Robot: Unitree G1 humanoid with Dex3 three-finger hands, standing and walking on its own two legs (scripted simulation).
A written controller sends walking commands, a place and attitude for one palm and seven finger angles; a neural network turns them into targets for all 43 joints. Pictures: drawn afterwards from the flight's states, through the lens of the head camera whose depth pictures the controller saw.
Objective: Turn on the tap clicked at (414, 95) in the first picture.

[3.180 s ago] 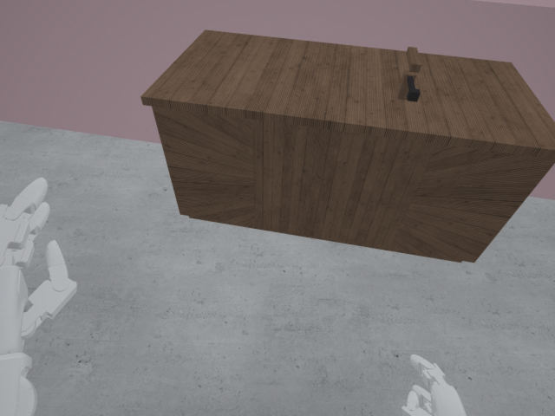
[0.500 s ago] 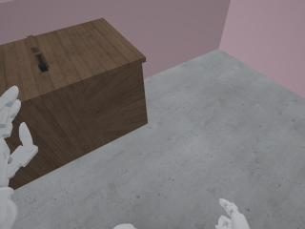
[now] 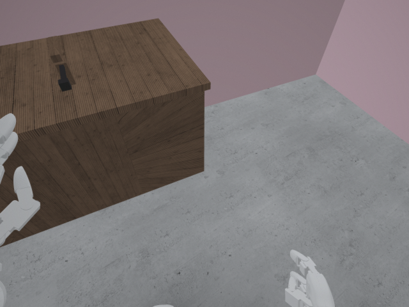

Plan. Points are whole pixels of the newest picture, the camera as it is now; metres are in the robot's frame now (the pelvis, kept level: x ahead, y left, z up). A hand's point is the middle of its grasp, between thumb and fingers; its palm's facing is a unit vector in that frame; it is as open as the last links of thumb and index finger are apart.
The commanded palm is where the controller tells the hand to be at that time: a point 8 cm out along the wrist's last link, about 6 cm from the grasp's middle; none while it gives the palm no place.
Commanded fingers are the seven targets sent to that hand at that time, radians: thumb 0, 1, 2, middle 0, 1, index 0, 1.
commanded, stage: take the last steps up to it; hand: left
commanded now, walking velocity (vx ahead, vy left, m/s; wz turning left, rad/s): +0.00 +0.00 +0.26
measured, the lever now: (64, 84) +0.70 +0.49 +0.01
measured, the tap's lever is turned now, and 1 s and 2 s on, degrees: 0 0 0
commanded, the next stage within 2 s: none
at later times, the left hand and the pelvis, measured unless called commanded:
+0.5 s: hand out of the picture +0.18 +0.28 +0.20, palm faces +0.52 -0.78 -0.35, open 7.4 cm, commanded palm +0.13 +0.31 +0.19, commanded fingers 0.00 0.90 0.90 -0.20 -0.30 -0.20 -0.30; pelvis +0.00 +0.01 +0.02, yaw +7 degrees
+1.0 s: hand (22, 170) +0.25 +0.28 +0.19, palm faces +0.53 -0.76 -0.37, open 7.4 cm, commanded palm +0.20 +0.31 +0.19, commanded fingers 0.00 0.90 0.90 -0.20 -0.30 -0.20 -0.30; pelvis +0.07 +0.02 +0.00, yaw +7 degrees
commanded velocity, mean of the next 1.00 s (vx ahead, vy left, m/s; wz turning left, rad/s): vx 0.29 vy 0.06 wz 0.06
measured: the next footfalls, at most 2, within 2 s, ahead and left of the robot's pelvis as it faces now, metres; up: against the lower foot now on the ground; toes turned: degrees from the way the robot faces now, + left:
left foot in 0.28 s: +0.02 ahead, +0.11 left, +0.00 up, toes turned +12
right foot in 0.66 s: +0.11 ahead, -0.11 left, +0.00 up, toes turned -2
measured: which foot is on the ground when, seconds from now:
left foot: down 0.00-0.00, up 0.02-0.26, down 0.28-0.66, up 0.68-0.94, down 0.96-1.00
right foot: down 0.00-0.28, up 0.30-0.64, down 0.66-0.98, up 1.00-1.00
